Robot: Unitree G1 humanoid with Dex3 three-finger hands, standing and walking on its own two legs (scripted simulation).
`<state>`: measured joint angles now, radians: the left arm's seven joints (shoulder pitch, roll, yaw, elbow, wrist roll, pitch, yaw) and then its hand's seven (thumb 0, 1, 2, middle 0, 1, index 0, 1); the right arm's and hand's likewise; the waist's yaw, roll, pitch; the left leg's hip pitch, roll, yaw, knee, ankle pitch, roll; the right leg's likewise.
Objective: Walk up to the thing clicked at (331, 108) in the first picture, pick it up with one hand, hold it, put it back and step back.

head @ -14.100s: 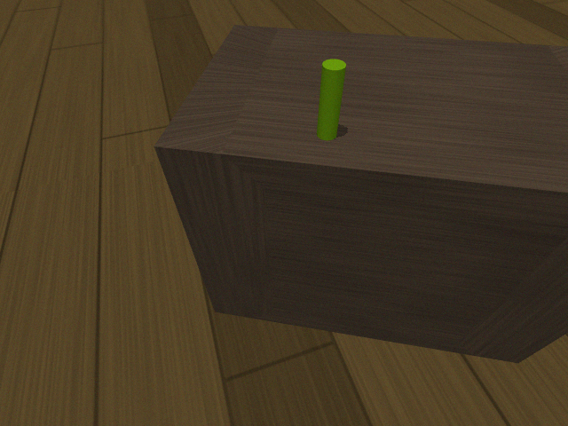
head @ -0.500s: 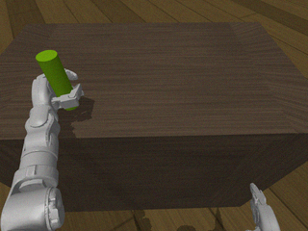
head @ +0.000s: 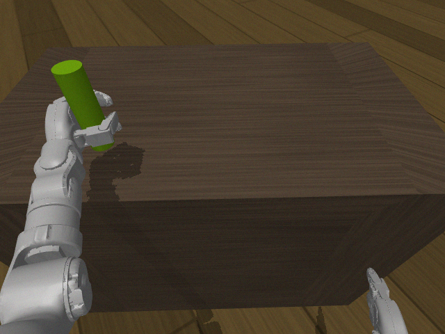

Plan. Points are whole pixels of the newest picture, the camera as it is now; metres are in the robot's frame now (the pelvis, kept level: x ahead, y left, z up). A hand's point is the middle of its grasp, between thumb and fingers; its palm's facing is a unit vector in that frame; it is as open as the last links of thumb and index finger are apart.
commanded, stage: settle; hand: left
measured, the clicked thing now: (87, 110) +0.45 +0.23 +0.19
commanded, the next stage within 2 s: lift in 0.06 s
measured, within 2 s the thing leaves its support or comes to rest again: neither
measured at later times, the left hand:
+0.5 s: hand (94, 106) +0.44 +0.21 +0.20, palm faces +0.18 -0.98 -0.01, open 5.5 cm
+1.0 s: hand (77, 85) +0.38 +0.19 +0.28, palm faces +0.15 -0.99 +0.00, open 5.5 cm
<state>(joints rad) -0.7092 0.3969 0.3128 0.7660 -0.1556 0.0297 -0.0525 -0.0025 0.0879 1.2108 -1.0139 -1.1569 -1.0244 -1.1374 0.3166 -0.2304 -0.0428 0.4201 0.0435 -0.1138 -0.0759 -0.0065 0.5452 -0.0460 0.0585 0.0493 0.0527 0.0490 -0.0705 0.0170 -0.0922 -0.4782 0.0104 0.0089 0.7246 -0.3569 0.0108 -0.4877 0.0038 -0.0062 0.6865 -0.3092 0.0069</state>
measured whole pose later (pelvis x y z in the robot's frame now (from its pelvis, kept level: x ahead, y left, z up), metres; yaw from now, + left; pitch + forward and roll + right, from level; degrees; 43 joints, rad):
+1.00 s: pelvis +0.01 +0.00 +0.02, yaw +1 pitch -1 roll +0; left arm -0.60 0.32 0.28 0.18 -0.21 0.55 -0.04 0.00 0.11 1.18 -1.00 -1.16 -1.01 -1.14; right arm 0.30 -0.22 -0.07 0.57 0.05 -0.21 -0.05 -0.01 0.56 -0.04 0.06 0.05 0.05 0.05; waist 0.01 0.07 -0.08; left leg -0.22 -0.01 0.00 0.52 -0.28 0.01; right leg -0.23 -0.01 -0.02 0.50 -0.25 0.01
